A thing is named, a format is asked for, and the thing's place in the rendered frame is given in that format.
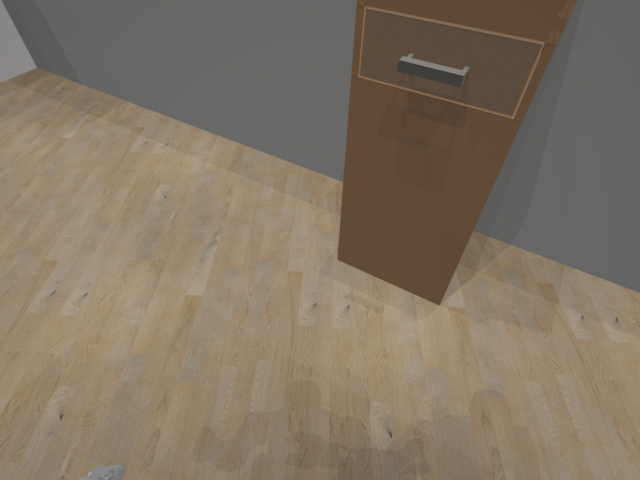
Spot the handle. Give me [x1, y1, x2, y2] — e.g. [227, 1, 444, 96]
[397, 53, 470, 87]

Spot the cabinet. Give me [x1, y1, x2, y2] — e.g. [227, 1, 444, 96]
[337, 0, 577, 306]

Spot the drawer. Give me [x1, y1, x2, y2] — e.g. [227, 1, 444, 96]
[360, 7, 545, 116]

